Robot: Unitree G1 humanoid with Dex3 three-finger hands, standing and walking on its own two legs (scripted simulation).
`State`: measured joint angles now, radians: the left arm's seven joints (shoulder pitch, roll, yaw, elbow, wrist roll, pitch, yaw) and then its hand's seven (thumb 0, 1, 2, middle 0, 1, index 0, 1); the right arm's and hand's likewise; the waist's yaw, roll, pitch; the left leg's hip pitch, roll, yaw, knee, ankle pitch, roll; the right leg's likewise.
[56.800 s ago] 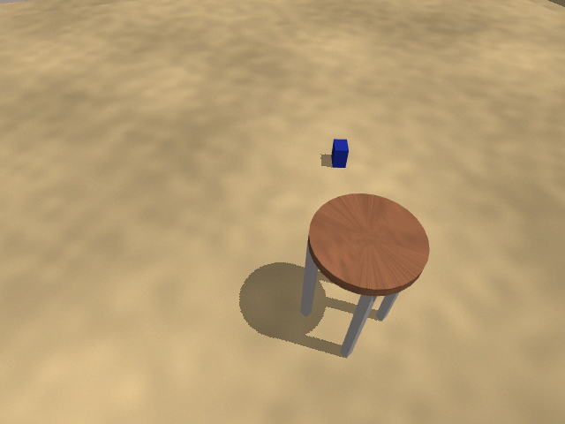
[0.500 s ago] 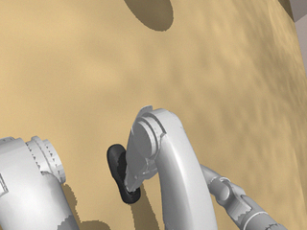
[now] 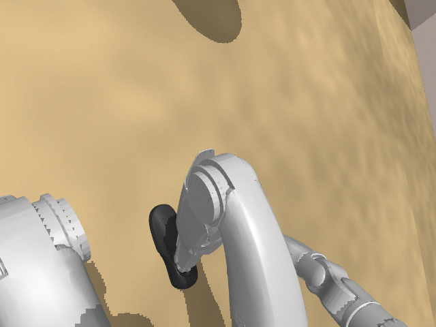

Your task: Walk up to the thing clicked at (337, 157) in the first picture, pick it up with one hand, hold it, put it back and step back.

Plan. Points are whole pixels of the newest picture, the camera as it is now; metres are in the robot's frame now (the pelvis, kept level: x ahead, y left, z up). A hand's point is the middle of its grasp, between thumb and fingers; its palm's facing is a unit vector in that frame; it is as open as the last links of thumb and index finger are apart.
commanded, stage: withdraw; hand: left
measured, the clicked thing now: out of the picture +0.46 +0.30 -0.23
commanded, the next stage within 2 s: rise in 0.30 s
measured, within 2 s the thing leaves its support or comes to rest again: neither
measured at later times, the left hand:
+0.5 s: hand out of the picture +0.36 +0.40 -0.11, palm faces +0.54 -0.84 -0.08, open 17.5 cm
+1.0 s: hand out of the picture +0.25 +0.38 +0.04, palm faces +0.37 -0.78 -0.50, open 17.3 cm
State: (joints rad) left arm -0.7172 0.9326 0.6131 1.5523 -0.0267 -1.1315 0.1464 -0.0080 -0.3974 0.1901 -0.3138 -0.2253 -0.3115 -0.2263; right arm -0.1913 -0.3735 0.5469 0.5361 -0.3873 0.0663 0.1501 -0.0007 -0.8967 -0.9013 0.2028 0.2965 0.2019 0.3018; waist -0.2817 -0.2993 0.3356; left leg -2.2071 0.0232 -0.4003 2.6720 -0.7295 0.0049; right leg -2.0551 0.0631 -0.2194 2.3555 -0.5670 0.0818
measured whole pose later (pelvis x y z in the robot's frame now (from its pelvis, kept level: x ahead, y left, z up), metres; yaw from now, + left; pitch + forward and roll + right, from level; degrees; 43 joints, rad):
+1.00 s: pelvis +0.02 -0.02 +0.13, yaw +12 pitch +33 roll -6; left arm -0.14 0.53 0.39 0.48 0.06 -0.14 0.01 -0.01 -0.51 0.07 -0.06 -0.06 -0.06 -0.06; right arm 0.06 -0.26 0.01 0.57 0.03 0.13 0.04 0.01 -0.90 -0.91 0.20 0.30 0.20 0.30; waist -0.02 -0.01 -0.12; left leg -2.05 0.04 -0.08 2.14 -0.68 0.02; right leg -2.00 -0.04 -0.01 2.05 -0.62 0.05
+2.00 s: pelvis +0.12 +0.00 +0.43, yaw +17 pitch +9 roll -2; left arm 0.48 0.21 -0.02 -0.04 -0.01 0.29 0.16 -0.01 -0.55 0.05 -0.06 -0.06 -0.06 -0.06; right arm 0.27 -0.19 0.03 0.48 0.02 -0.09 -0.19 0.01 -0.90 -0.91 0.20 0.30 0.20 0.30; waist -0.02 0.04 -0.13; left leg -0.65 0.06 -0.03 0.99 -0.51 -0.02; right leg -0.62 -0.04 -0.05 0.93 -0.47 0.03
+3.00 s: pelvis +0.11 -0.02 +0.44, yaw +16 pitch +7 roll -1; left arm 0.45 0.20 -0.01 0.01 -0.01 0.27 0.14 -0.01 -0.58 0.03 -0.05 -0.05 -0.05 -0.05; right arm 0.27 -0.20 0.02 0.52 0.01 -0.13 -0.18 0.01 -0.90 -0.90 0.20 0.30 0.20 0.30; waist -0.02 0.03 -0.10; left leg -0.61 0.06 -0.03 0.95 -0.47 -0.04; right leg -0.60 -0.03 -0.05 0.91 -0.44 0.01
